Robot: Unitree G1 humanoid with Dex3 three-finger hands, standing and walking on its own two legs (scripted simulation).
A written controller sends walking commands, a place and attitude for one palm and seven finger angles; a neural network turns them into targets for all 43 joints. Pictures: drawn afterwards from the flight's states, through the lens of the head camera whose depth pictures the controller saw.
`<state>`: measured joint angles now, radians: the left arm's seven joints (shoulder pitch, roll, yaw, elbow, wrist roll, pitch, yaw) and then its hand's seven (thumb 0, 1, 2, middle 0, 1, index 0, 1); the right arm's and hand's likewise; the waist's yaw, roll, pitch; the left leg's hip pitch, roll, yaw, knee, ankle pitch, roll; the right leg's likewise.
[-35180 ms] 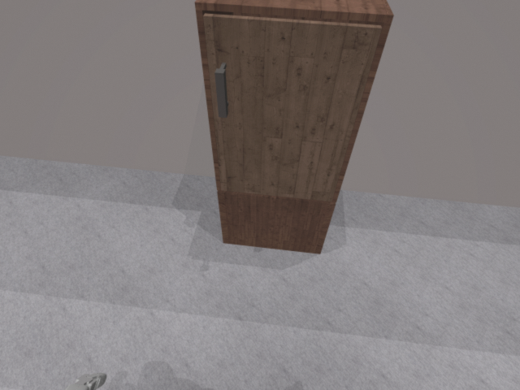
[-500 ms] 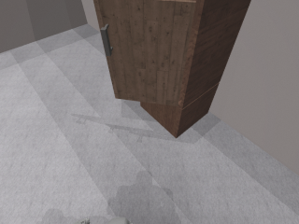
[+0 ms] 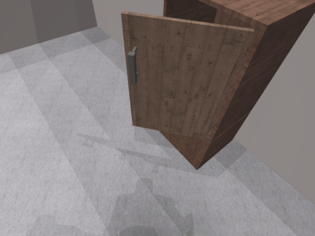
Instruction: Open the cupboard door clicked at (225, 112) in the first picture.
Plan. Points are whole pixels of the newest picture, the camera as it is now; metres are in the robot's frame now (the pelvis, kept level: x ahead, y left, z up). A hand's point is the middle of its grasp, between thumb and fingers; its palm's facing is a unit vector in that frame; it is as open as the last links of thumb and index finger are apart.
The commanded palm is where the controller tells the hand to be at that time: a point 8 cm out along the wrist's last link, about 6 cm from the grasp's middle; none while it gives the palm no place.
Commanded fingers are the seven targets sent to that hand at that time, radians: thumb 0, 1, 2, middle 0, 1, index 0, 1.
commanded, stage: take the last steps up to it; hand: left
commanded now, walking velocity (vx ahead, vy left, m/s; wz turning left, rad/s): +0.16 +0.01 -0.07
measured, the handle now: (134, 65) +0.66 +0.15 +0.04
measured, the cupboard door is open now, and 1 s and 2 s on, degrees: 39 39 39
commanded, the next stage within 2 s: come to a stop and stand still in 0.04 s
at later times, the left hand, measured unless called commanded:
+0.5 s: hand (102, 219) +0.18 +0.18 -0.18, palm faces +0.02 -0.98 -0.18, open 7.2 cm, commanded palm none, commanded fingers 0.00 0.90 0.90 -0.20 -0.30 -0.20 -0.30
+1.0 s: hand out of the picture +0.07 +0.21 -0.17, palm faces +0.00 -0.98 -0.19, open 7.4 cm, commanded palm none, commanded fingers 0.00 0.90 0.90 -0.20 -0.30 -0.20 -0.30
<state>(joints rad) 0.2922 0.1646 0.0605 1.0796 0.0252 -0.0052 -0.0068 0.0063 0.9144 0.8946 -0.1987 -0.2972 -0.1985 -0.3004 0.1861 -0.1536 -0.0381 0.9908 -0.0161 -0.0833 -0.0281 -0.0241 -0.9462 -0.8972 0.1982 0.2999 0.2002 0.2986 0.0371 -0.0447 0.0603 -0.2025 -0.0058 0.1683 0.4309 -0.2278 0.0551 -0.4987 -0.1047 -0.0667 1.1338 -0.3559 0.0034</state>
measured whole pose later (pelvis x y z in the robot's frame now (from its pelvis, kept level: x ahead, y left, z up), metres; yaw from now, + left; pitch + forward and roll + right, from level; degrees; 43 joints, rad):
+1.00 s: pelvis +0.05 +0.02 +0.00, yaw -1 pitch +1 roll -1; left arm 0.25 0.20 0.05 1.05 0.02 0.06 0.00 0.00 0.91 0.89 -0.20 -0.30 -0.20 -0.30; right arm 0.25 -0.17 -0.05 1.05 -0.03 0.01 -0.03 0.00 -0.90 -0.90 0.20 0.30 0.20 0.30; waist -0.03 -0.01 0.03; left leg -0.30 0.06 0.09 0.42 -0.14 0.02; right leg -0.20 -0.04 -0.04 0.56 -0.39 0.01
